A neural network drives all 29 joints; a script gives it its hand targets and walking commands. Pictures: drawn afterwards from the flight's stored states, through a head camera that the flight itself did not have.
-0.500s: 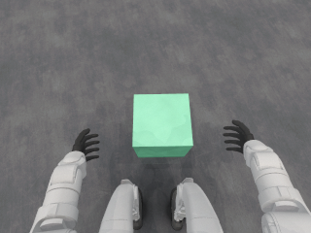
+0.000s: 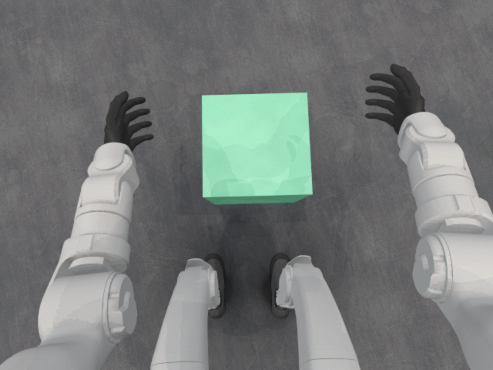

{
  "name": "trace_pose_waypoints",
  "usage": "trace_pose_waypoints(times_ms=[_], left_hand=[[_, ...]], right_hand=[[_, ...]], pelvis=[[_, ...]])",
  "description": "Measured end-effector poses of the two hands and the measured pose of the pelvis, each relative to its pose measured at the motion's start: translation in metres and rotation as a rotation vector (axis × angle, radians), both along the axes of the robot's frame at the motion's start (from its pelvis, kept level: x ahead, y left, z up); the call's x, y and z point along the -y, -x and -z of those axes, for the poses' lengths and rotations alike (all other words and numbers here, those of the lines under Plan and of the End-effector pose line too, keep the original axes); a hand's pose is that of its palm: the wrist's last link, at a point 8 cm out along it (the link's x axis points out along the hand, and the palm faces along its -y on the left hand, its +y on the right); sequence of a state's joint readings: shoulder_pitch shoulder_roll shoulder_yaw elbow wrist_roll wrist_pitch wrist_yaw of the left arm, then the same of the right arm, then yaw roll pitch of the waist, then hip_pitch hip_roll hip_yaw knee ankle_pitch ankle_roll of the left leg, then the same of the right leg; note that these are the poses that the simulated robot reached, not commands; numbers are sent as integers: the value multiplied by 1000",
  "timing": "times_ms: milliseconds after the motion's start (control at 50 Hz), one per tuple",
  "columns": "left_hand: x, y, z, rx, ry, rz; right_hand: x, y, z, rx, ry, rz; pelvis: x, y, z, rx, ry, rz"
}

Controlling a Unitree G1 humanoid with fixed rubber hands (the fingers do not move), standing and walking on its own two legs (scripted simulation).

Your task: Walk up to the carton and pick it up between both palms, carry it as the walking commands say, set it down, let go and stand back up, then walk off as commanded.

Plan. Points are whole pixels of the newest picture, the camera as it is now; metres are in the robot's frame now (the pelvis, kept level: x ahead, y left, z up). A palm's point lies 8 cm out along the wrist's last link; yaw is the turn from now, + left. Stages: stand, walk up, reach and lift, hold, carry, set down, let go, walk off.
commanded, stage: reach and lift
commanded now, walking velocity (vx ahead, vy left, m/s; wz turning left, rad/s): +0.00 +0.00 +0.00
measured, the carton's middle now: (254, 156) +0.51 -0.02 -0.52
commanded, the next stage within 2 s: none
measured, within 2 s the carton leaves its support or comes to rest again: neither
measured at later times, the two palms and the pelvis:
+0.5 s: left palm (143, 131) +0.48 +0.19 -0.16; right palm (390, 113) +0.50 -0.25 -0.15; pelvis -0.01 +0.01 -0.05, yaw -1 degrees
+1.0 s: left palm (169, 151) +0.48 +0.18 -0.32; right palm (354, 138) +0.50 -0.25 -0.31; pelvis -0.03 +0.00 -0.19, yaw +1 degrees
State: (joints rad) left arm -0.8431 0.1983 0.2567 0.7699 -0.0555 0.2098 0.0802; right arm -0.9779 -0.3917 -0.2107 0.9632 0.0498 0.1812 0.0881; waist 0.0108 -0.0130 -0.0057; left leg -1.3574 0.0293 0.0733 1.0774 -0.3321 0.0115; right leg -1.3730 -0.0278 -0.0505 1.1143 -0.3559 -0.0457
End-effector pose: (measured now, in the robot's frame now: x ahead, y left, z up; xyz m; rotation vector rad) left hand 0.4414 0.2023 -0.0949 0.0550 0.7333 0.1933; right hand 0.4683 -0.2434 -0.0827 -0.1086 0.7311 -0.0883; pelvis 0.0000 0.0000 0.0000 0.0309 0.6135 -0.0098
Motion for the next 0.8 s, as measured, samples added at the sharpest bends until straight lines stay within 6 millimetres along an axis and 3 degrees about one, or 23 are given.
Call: trace_pose_waypoints(times_ms=[120,220,440,800], left_hand=[[5,-33,8,44,16,3],[13,-50,18,65,28,8],[13,-43,49,66,15,17],[19,-43,170,51,6,6]], right_hand=[[1,-30,6,49,-17,8],[4,-43,16,74,-29,20],[8,-33,50,79,-31,33],[8,-30,171,67,-28,62]], pelvis=[[-1,-5,7,-88,-1,-3],[-2,-6,13,-154,-1,-2],[-5,3,36,-212,-8,17],[-3,28,148,-211,-7,3]])
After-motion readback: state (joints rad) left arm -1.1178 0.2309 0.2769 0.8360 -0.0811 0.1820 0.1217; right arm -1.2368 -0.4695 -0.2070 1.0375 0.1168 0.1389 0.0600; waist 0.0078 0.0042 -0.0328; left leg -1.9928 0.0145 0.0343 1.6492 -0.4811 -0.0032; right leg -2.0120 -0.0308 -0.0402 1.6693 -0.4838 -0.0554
